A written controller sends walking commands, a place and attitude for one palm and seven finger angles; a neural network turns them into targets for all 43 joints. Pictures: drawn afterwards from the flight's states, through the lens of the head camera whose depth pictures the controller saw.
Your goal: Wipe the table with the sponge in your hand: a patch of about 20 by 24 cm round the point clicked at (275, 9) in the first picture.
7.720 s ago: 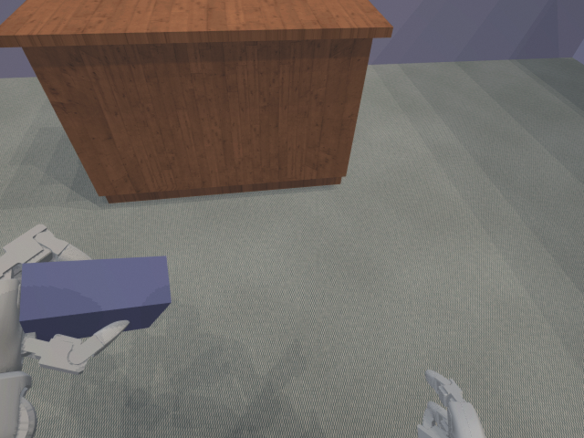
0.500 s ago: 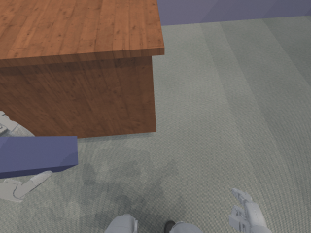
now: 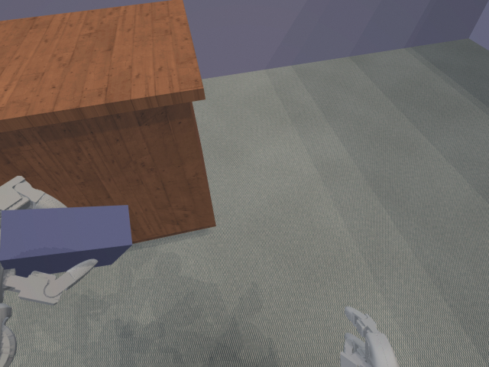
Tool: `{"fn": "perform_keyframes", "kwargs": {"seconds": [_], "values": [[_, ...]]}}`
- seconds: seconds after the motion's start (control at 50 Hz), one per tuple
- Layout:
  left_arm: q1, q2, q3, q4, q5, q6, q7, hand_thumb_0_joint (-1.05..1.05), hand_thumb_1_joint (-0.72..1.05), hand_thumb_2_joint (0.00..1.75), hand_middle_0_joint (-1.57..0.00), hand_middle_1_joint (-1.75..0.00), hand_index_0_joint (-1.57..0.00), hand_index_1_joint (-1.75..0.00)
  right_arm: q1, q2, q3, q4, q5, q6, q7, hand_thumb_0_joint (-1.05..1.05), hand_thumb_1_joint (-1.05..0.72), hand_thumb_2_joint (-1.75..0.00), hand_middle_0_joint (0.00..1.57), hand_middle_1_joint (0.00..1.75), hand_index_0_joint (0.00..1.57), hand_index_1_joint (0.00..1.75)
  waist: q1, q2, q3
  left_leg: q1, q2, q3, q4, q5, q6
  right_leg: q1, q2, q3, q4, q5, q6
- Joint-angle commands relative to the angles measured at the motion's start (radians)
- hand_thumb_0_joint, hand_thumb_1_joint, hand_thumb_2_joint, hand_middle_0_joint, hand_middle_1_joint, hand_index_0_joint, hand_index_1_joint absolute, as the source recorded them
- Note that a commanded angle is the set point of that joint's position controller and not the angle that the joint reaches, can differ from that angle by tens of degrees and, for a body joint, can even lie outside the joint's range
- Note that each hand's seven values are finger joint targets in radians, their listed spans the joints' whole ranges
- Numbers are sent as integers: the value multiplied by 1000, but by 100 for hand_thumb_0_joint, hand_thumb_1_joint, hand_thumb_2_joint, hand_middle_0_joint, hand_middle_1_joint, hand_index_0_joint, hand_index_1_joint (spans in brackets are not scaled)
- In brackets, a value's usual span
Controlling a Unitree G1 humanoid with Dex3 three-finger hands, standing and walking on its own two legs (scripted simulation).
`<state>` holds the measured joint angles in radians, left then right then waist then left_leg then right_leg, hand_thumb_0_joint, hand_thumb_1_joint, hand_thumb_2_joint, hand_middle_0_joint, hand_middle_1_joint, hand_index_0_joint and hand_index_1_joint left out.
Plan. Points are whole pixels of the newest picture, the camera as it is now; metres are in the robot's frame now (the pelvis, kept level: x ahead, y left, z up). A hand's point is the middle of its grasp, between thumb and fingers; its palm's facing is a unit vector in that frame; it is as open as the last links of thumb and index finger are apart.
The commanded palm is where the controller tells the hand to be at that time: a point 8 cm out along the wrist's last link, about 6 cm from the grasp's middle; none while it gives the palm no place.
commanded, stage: turn to face it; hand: left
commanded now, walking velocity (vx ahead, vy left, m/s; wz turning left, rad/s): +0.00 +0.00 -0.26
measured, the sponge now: (85, 241) +0.22 +0.23 +0.16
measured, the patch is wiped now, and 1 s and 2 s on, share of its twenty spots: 0.00 0.00 0.00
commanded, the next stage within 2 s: take the last steps up to it in 0.06 s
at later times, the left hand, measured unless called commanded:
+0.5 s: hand (50, 282) +0.16 +0.22 +0.18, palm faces +0.39 -0.80 -0.46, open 9.3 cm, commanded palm +0.12 +0.25 +0.20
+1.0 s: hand (73, 232) +0.22 +0.23 +0.18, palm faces +0.35 -0.78 -0.52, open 9.3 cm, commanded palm +0.17 +0.27 +0.20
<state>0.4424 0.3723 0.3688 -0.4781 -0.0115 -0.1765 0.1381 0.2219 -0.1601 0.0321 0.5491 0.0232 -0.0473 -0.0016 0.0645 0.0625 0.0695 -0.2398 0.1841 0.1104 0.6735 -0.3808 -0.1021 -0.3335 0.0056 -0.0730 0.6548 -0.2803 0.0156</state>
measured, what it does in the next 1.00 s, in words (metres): steps on the spot: left foot, then right foot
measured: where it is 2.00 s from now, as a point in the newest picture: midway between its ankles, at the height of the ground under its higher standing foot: outside the picture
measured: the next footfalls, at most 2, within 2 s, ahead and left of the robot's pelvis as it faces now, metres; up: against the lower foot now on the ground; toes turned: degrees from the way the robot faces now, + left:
left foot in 0.36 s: -0.03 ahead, +0.09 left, +0.00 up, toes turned +3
right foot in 0.62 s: +0.02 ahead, -0.14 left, +0.00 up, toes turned -10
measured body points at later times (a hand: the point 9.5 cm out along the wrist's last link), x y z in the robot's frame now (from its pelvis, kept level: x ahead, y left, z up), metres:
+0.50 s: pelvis -0.04 -0.02 +0.02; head -0.05 -0.02 +0.47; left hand +0.13 +0.27 +0.20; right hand +0.08 -0.29 -0.07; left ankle -0.07 +0.09 -0.72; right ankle -0.01 -0.11 -0.67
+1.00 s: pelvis +0.01 -0.01 +0.02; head +0.07 -0.01 +0.47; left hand +0.19 +0.27 +0.21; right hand +0.16 -0.27 -0.08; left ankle +0.06 +0.14 -0.70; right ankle -0.02 -0.13 -0.72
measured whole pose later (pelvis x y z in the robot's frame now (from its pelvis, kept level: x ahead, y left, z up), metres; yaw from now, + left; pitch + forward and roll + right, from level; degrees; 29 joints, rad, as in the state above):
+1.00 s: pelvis +0.01 -0.01 +0.02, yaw +1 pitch +1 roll +2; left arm 0.56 0.38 0.36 -0.57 0.00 -0.24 0.15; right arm 0.20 -0.26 -0.05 0.62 -0.01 -0.04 -0.04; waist 0.02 -0.03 0.12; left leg -0.38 0.07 0.13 0.60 -0.27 -0.01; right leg -0.20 -0.14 -0.14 0.48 -0.29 0.02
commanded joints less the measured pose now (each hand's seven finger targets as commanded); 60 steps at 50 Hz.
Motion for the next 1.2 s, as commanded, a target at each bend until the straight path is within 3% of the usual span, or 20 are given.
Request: {"fn": "perform_keyframes", "kwargs": {"seconds": [0.0,0.04,0.08,0.3,0.32,0.36,0.4,0.46,0.56,0.6,0.62,0.64,0.68,0.78,0.92,0.98,1.0,1.02,1.06,1.18], "values": [[-184,239,132,-164,-4,-66,30,0,10,130,-120,-160,-120,-160,-135,-139,-71,-129,-5,-68,-32,0,-90,-90,20,30,20,30,-44,-382,-118,-257,-122,-40,399,-240,46,168,-349,468,-319,565,-162],[-83,231,142,-206,-21,-67,18,0,10,130,-120,-160,-120,-160,-135,-143,-85,-125,-4,-46,-35,0,-90,-90,20,30,20,30,-40,-266,-139,-205,-108,-142,526,-132,48,90,-317,493,-378,239,-134],[46,242,189,-291,-36,-89,24,0,10,130,-120,-160,-120,-160,-156,-110,-57,-120,-11,-15,-21,0,-90,-90,20,30,20,30,-41,-106,-208,-249,-104,-137,481,-77,45,180,-300,413,-320,246,-184],[172,186,176,-209,-21,-97,51,0,10,130,-120,-160,-120,-160,-80,-156,-80,-84,-13,-23,-41,0,-90,-90,20,30,20,30,-69,-164,-248,37,-186,-5,-226,-73,120,139,-223,318,-407,-239,-125],[157,175,157,-201,-21,-101,46,0,10,130,-120,-160,-120,-160,-70,-167,-86,-84,-15,-27,-45,0,-90,-90,20,30,20,30,-75,-117,-226,92,-165,-24,-312,-85,143,90,-182,285,-366,-271,-96],[95,142,120,-230,-17,-117,33,0,10,130,-120,-160,-120,-160,-87,-199,-97,-103,-24,-40,-54,0,-90,-90,20,30,20,30,-73,164,-120,147,67,-347,-478,-206,252,-120,-9,88,-59,-209,-22],[-3,188,130,-236,11,-122,39,0,10,130,-120,-160,-120,-160,-108,-168,-88,-73,-27,-66,-60,0,-90,-90,20,30,20,30,-85,212,-54,0,173,-436,-501,-147,336,-196,-16,33,327,-185,-6],[-86,141,53,-239,25,-110,13,0,10,130,-120,-160,-120,-160,-87,-185,-105,-53,-10,-87,-42,0,-90,-90,20,30,20,30,-65,174,-17,-51,58,-189,-451,-147,276,-148,-36,-35,297,-118,9],[-201,145,22,-195,29,-101,27,0,10,130,-120,-160,-120,-160,-91,-182,-83,-32,-22,-104,-65,0,-90,-90,20,30,20,30,-64,154,-2,-105,15,-163,-307,13,228,119,-27,-110,-123,-125,11],[-195,168,50,-138,34,-104,31,0,10,130,-120,-160,-120,-160,-87,-159,-84,-21,-24,-95,-64,0,-90,-90,20,30,20,30,-57,-41,-57,-250,-52,-95,-29,-29,186,313,-164,83,-278,-108,-55],[-177,213,88,-112,29,-102,32,0,10,130,-120,-160,-120,-160,-96,-138,-90,-34,-19,-85,-58,0,-90,-90,20,30,20,30,-57,-323,-75,-414,-163,-11,259,-114,131,374,-394,480,-391,-120,-158],[-184,232,118,-115,6,-108,32,0,10,130,-120,-160,-120,-160,-130,-161,-94,-40,-23,-78,-55,0,-90,-90,20,30,20,30,-44,-336,-58,-467,-162,-94,466,-136,103,335,-505,595,-463,-101,-206],[-102,209,128,-67,-2,-111,13,0,10,130,-120,-160,-120,-160,-130,-158,-102,-34,-19,-54,-46,0,-90,-90,20,30,20,30,-53,-216,-15,-429,-102,-166,557,-18,87,171,-466,533,-485,-259,-200],[48,176,140,-165,-15,-152,8,0,10,130,-120,-160,-120,-160,-137,-123,-72,-50,-22,-12,-27,0,-90,-90,20,30,20,30,-66,-184,-115,-377,-75,-76,340,104,72,232,-348,131,-399,195,-149],[25,189,144,-292,-7,-123,51,0,10,130,-120,-160,-120,-160,-111,-123,-95,-92,-28,-55,-42,0,-90,-90,20,30,20,30,-35,-249,-185,-139,-146,69,-69,99,97,289,-330,120,-297,335,-141],[-12,169,125,-310,-3,-121,56,0,10,130,-120,-160,-120,-160,-79,-140,-112,-91,-27,-61,-59,0,-90,-90,20,30,20,30,-63,-145,-213,83,-157,90,-248,185,107,209,-256,49,-136,232,-81],[-17,168,126,-309,-4,-127,57,0,10,130,-120,-160,-120,-160,-59,-157,-123,-88,-21,-63,-66,0,-90,-90,20,30,20,30,-83,-23,-233,220,-101,16,-275,220,139,99,-207,6,40,227,-46],[-5,153,120,-316,-6,-132,56,0,10,130,-120,-160,-120,-160,-64,-182,-132,-92,-18,-60,-63,0,-90,-90,20,30,20,30,-85,200,-255,363,89,-232,-278,399,228,-122,-105,-73,263,-93,6],[-12,169,109,-258,10,-144,49,0,10,130,-120,-160,-120,-160,-58,-170,-130,-101,-6,-76,-51,0,-90,-90,20,30,20,30,-84,146,-163,306,210,-422,-347,535,332,-295,-61,-8,544,-368,-10],[45,172,124,-367,-9,-146,30,0,10,130,-120,-160,-120,-160,-101,-142,-102,-63,-4,-107,-37,0,-90,-90,20,30,20,30,-59,189,-139,99,90,-139,-366,354,292,-206,-121,-50,344,-133,18]]}}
